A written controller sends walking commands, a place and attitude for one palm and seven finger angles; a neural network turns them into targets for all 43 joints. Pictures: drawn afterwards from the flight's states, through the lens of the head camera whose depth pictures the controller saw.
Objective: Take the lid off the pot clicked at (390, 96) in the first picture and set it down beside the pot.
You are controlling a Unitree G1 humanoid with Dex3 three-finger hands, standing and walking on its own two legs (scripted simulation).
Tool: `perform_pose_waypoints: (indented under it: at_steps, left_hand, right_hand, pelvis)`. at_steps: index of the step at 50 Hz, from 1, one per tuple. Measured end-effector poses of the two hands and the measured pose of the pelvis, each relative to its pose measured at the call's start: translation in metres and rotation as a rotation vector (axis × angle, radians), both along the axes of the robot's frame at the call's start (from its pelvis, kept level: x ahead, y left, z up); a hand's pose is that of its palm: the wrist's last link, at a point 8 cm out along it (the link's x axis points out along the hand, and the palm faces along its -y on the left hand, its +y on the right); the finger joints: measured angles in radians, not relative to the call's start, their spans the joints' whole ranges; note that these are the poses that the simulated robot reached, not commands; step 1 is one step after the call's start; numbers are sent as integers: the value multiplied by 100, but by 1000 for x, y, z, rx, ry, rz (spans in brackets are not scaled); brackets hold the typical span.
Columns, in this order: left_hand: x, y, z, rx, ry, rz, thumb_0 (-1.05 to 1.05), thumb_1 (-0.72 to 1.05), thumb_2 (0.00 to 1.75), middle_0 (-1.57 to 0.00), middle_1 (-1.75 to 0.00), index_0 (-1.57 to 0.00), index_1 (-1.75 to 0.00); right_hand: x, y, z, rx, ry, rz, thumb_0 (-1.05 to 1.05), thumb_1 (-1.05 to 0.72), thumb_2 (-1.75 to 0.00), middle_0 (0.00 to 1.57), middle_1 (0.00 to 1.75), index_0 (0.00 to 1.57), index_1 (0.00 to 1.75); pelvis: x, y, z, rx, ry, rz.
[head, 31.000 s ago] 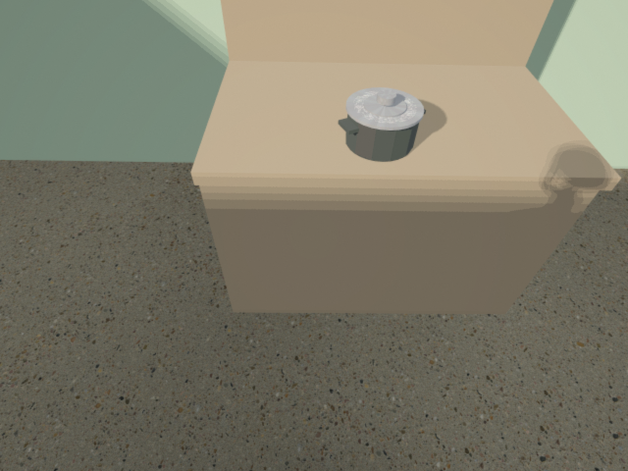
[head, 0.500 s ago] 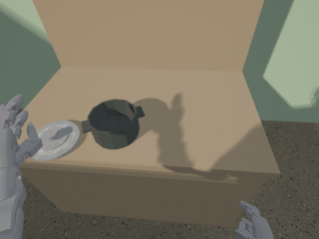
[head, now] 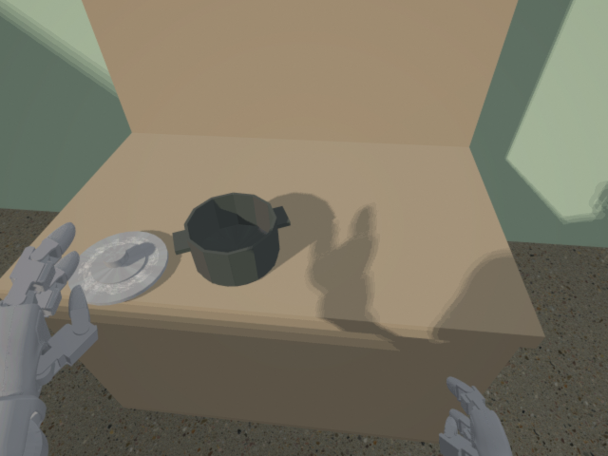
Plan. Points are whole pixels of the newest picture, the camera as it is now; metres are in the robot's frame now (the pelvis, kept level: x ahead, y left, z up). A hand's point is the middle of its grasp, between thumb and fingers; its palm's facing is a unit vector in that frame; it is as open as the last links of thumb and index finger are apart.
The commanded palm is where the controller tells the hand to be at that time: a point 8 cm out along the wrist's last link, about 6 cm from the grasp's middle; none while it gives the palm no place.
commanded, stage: draw the hand back to the body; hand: left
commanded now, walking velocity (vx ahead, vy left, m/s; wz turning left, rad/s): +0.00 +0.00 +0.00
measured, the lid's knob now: (115, 256) +0.46 +0.43 -0.05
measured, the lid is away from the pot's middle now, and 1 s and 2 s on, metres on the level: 0.23 0.23 0.23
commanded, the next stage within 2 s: step back with the hand held close in 0.16 s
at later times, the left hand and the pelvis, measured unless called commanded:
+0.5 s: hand (59, 338) +0.17 +0.26 +0.16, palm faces +0.33 -0.85 -0.41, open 7.4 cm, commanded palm +0.11 +0.30 +0.17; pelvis -0.02 +0.03 +0.00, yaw -1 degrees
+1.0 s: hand (25, 394) +0.12 +0.27 +0.15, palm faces +0.32 -0.85 -0.43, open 7.4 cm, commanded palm +0.06 +0.32 +0.17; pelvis -0.06 +0.04 -0.02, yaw +1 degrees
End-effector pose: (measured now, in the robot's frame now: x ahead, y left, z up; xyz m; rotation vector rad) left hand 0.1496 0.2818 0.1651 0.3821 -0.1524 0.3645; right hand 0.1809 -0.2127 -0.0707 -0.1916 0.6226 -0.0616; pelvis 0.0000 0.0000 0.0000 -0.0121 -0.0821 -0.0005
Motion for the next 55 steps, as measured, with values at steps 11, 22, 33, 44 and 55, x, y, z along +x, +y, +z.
perform_pose_waypoints:
  at_steps: [11,22,33,44,55]
  left_hand:
    - [-19,7,2,3,-2,17,2,89,90,-21,-30,-21,-30]
    - [-14,27,23,127,-93,-21,1,89,90,-21,-30,-21,-30]
    - [-24,32,-9,121,57,-140,2,88,89,-21,-30,-21,-30]
    - [-53,34,8,178,-46,-88,1,88,90,-21,-30,-21,-30]
    - [-67,35,-2,137,-99,-112,1,88,90,-21,-30,-21,-30]
  right_hand:
    - [3,18,5,-6,-19,36,2,-90,-90,20,30,21,30]
    - [-11,18,5,-27,31,22,1,-90,-90,20,30,21,30]
    - [-53,12,-1,-83,113,-92,1,-91,-90,20,30,21,30]
    - [-77,32,-15,-20,82,-53,1,-90,-90,20,30,21,30]
    - [-97,19,-9,-91,80,-88,1,-90,-90,20,30,21,30]
  pelvis:
    - [-5,9,0,-4,-8,9]
    - [-16,18,-3,-20,45,-5]
    - [-32,38,-10,-8,82,-10]
    - [-56,38,-18,-23,75,-5]
    - [-70,40,-22,-37,85,3]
